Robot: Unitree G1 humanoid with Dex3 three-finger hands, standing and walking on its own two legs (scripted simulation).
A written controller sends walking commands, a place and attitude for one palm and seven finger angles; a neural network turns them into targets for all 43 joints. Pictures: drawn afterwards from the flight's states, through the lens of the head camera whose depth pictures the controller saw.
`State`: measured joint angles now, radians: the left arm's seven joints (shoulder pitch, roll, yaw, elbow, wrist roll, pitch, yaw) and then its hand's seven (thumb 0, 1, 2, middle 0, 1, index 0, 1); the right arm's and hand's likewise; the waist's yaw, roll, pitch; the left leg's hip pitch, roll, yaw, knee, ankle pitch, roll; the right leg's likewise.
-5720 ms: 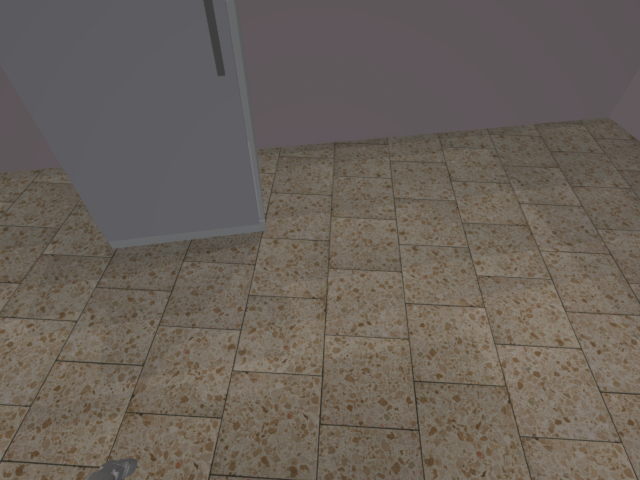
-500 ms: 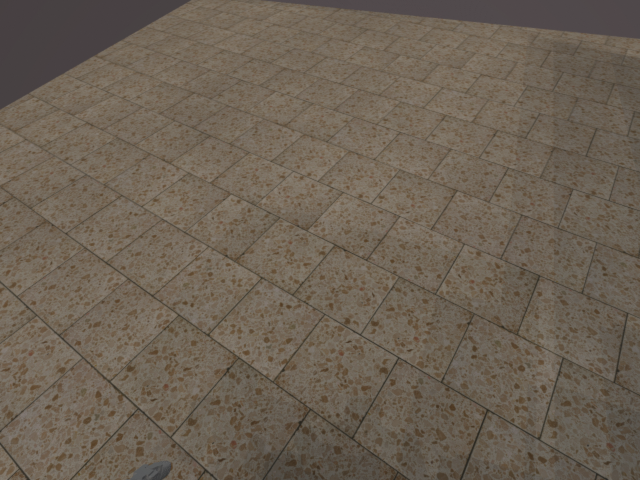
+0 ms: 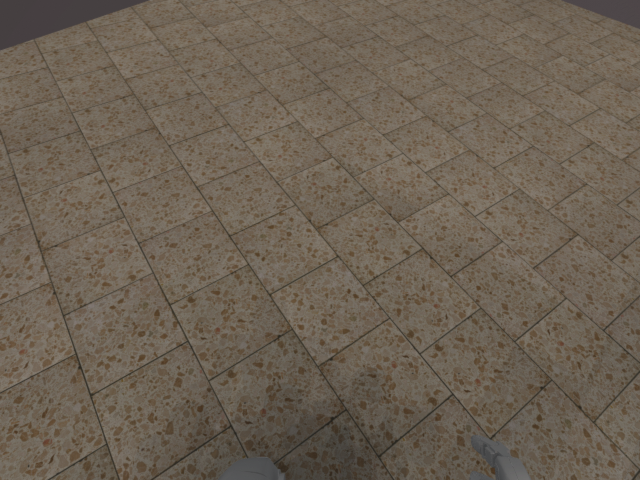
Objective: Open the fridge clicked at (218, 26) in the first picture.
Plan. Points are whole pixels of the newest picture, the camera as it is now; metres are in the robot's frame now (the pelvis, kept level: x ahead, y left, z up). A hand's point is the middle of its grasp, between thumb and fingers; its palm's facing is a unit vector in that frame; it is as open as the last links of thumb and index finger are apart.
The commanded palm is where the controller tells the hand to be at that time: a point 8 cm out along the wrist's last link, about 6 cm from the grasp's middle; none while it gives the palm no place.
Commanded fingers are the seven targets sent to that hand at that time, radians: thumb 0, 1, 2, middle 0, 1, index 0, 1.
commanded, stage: turn to face it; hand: right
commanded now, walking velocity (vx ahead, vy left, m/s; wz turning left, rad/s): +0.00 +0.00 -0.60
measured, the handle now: out of the picture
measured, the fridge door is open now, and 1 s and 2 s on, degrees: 0 0 0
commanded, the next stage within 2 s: none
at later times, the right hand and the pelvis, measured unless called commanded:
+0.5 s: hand out of the picture +0.05 -0.25 -0.17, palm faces +0.29 +0.93 -0.23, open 7.3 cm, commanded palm none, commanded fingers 0.00 -0.90 -0.90 0.20 0.30 0.20 0.30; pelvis +0.03 -0.03 +0.01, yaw -15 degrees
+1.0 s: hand out of the picture +0.04 -0.19 -0.13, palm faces +0.52 +0.81 -0.27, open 7.4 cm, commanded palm none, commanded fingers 0.00 -0.90 -0.90 0.20 0.30 0.20 0.30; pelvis +0.05 +0.03 +0.01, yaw -33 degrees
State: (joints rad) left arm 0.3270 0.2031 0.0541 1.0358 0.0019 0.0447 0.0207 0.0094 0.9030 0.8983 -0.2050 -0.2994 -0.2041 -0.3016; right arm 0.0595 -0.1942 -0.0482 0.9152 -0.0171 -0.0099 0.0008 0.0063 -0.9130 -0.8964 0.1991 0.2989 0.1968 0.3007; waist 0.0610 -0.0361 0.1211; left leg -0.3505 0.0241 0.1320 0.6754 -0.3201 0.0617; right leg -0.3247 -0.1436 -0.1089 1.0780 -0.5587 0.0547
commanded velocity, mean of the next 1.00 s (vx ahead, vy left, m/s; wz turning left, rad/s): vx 0.00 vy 0.00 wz -0.60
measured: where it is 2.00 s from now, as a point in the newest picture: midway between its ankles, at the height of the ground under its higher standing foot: outside the picture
